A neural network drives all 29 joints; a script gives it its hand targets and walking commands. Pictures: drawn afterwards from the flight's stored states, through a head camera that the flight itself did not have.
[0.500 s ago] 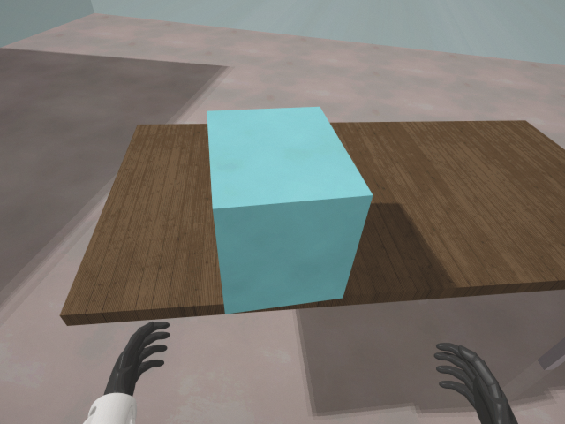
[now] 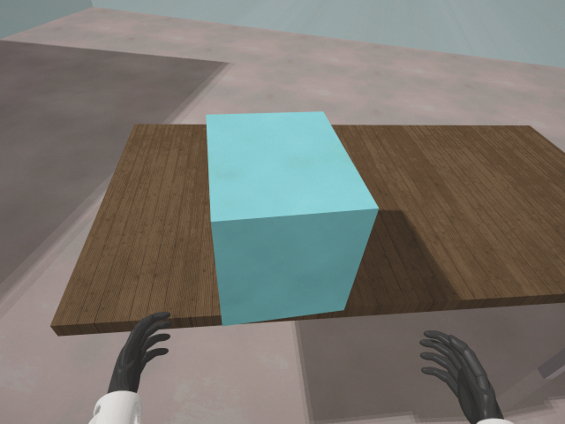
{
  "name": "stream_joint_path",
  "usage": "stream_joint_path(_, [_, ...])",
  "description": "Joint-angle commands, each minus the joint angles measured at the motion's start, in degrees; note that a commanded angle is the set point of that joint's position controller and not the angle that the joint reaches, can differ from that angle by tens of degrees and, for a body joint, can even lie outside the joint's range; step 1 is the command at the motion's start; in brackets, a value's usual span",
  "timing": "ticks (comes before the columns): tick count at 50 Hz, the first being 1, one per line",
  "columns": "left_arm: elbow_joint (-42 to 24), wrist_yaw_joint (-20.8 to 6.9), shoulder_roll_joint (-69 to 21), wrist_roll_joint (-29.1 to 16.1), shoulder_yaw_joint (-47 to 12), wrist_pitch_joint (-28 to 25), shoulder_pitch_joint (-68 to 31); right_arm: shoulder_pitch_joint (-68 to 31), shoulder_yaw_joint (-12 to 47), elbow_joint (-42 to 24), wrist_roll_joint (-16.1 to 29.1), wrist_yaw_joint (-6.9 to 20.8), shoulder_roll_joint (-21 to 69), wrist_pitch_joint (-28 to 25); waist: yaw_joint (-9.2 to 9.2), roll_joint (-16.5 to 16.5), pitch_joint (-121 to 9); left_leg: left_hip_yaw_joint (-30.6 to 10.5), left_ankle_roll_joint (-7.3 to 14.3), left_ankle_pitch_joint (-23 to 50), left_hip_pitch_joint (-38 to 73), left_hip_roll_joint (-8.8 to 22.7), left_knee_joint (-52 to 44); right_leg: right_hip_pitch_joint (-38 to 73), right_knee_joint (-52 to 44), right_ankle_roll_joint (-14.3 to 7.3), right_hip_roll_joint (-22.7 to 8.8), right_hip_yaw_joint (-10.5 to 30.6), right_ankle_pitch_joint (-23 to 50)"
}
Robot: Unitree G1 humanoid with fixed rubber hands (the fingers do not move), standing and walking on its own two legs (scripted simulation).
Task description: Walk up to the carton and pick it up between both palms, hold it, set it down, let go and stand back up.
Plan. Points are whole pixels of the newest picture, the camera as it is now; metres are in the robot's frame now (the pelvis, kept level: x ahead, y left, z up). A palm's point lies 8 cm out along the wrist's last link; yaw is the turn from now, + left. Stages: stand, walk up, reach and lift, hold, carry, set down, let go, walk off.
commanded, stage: reach and lift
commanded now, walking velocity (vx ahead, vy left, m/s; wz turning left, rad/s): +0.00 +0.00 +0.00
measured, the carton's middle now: (275, 213) +0.54 +0.02 +0.00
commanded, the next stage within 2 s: none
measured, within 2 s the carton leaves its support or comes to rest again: neither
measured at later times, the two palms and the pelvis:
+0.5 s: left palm (138, 342) +0.25 +0.20 +0.03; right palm (462, 338) +0.25 -0.23 +0.07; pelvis +0.01 +0.00 +0.00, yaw +0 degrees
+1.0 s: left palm (142, 251) +0.34 +0.20 +0.11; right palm (440, 262) +0.34 -0.21 +0.11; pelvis +0.00 -0.01 +0.00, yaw +0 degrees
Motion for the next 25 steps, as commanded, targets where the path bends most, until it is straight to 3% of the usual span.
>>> stream_joint_path(1, [-16.29, -0.19, 3.11, -5.21, -1.89, 2.22, -4.23, -6.11, 3.63, -10.48, 8.29, -1.06, -4.85, 0.8, 3.77, 1.13, -3.73, -1.29, -1.31, 13.16, 13.16, 0.48, -8.32, -11.93, -10.92, 0.59, -2.47, 3.45, 16.64])
stream_joint_path(3, [-19.76, -1.22, 4.89, -6.15, -1.55, 3.55, -5.77, -8.35, 2.1, -17.14, 8.09, -1.66, -6.47, 1.54, 4.06, 0.37, -5.79, -1.3, -1.08, 12.38, 13.66, -0.05, -8.44, -11.54, -10.78, 1.0, -2.53, 3.28, 17.92])
stream_joint_path(4, [-17.77, -1.74, 5.24, -6.41, 0.7, 5.08, -6.91, -8.76, 3.45, -17.42, 7.48, -2.57, -6.1, 3.25, 4.07, -1.17, -6.24, -0.86, -0.85, 12.53, 12.63, -0.26, -8.59, -9.08, -10.31, 1.63, -3.18, 4.15, 21.54])
stream_joint_path(6, [-21.68, -1.84, 5.41, -6.12, 1.86, 6.86, -3.76, -6.62, 2.97, -19.78, 7.67, -3.46, -7.13, 4.15, 4.6, -1.25, -4.61, -0.94, -0.98, 16.04, 13.19, -0.44, -9.03, -9.33, -10.44, 2.33, -3.09, 4.23, 26.83])
stream_joint_path(8, [-25.7, -2.11, 6.46, -7.17, 2.36, 8.6, -6.23, -10.7, 0.97, -22.08, 7.82, -4.28, -8.74, 4.69, 3.89, -0.37, -8.43, -1.3, -1.54, 19.22, 14.17, -0.42, -8.2, -8.43, -9.72, 2.08, -2.35, 3.9, 29.78])
stream_joint_path(9, [-28.17, -2.41, 6.76, -6.56, 3.57, 8.93, -3.83, -8.12, 1.68, -24.71, 8.59, -4.63, -8.98, 4.5, 4.83, -0.7, -10.82, -1.07, -1.68, 22.61, 14.77, -0.62, -7.33, -7.05, -8.97, 2.23, -2.25, 4.02, 34.91])
stream_joint_path(10, [-30.28, -2.34, 6.85, -6.78, 3.27, 9.78, -7.05, -11.42, 1.57, -24.28, 8.58, -5.16, -8.77, 5.04, 4.4, 0.99, -10.86, -0.64, -2.04, 23.29, 14.51, -0.79, -7.19, -7.07, -8.96, 2.62, -2.44, 3.84, 35.82])
stream_joint_path(11, [-30.41, -2.36, 7.73, -6.28, 5.39, 10.81, -7.08, -12.9, 2.8, -24.0, 9.43, -5.13, -9.51, 6.35, 5.98, 2.75, -10.16, -0.49, -2.27, 25.19, 14.9, -0.89, -7.09, -6.85, -8.67, 2.66, -2.35, 4.58, 36.35])
stream_joint_path(12, [-29.78, -2.48, 7.47, -6.24, 5.51, 11.18, -7.4, -12.02, 1.93, -24.02, 9.23, -5.3, -9.54, 6.61, 5.87, 1.26, -10.55, -0.57, -2.13, 24.95, 15.72, -0.59, -7.49, -7.37, -9.07, 2.59, -1.99, 4.04, 34.06])
stream_joint_path(13, [-29.25, -2.19, 6.4, -5.54, 5.96, 12.36, -9.14, -13.55, 1.31, -21.99, 9.09, -5.19, -9.3, 7.5, 6.18, 2.81, -10.46, -1.17, -2.5, 25.73, 16.55, 0.15, -7.87, -8.06, -9.44, 1.59, -1.62, 3.94, 32.91])
stream_joint_path(14, [-29.16, -2.45, 7.5, -5.4, 6.83, 13.89, -10.73, -15.53, 2.22, -23.55, 8.99, -5.46, -9.05, 8.81, 6.63, 2.54, -11.22, -0.49, -2.26, 24.12, 15.5, -0.13, -7.78, -7.71, -9.4, 1.97, -1.7, 3.94, 31.76])
stream_joint_path(15, [-28.86, -2.47, 6.53, -5.31, 6.07, 15.89, -9.11, -14.62, 0.79, -21.95, 8.77, -6.16, -9.78, 9.97, 5.04, 3.47, -9.46, -0.51, -2.44, 23.21, 16.27, 0.04, -7.95, -9.0, -9.97, 1.91, -2.05, 3.9, 32.86])
stream_joint_path(16, [-28.58, -2.73, 7.04, -5.44, 7.42, 17.06, -10.11, -15.61, 2.16, -24.03, 9.2, -6.33, -9.21, 11.02, 5.83, 1.59, -8.31, -0.49, -1.89, 23.88, 16.37, -0.15, -8.05, -8.34, -10.36, 2.42, -2.12, 4.32, 33.98])
stream_joint_path(19, [-32.84, -2.84, 8.84, -6.49, 9.33, 19.02, -14.91, -19.22, 0.0, -25.46, 8.45, -7.41, -10.23, 12.98, 5.63, 1.49, -8.98, -0.14, -2.05, 22.66, 15.16, -0.08, -8.24, -7.77, -10.36, 2.46, -2.16, 3.85, 32.7])
stream_joint_path(20, [-32.32, -2.72, 8.82, -6.73, 9.67, 19.86, -15.86, -20.49, -0.08, -25.54, 8.26, -7.54, -10.12, 14.12, 6.11, 1.43, -8.2, -0.42, -1.89, 22.88, 15.17, 0.35, -8.49, -8.93, -10.72, 2.24, -1.77, 3.98, 30.32])
stream_joint_path(21, [-33.03, -2.24, 9.16, -6.67, 8.71, 20.82, -18.13, -21.79, -1.92, -25.36, 7.7, -7.38, -11.25, 14.89, 5.28, 2.93, -7.9, -0.34, -2.26, 22.04, 15.46, 0.89, -9.0, -11.25, -11.05, 1.73, -1.38, 3.33, 25.94])
stream_joint_path(24, [-33.9, -0.52, 10.43, -8.18, 8.66, 21.25, -27.39, -30.51, -3.56, -23.6, 7.53, -6.08, -10.62, 16.55, 5.98, 5.39, -8.51, -0.19, -1.66, 13.63, 13.87, 1.77, -10.14, -15.73, -12.01, 0.54, -1.01, 2.78, 11.53])
stream_joint_path(25, [-33.11, -0.55, 11.11, -8.7, 8.08, 22.74, -32.31, -34.29, -4.92, -21.01, 6.89, -6.11, -11.12, 18.01, 5.15, 5.8, -8.78, 0.08, -1.49, 10.21, 12.15, 2.07, -10.47, -15.67, -11.53, 0.59, -1.22, 2.83, 10.28])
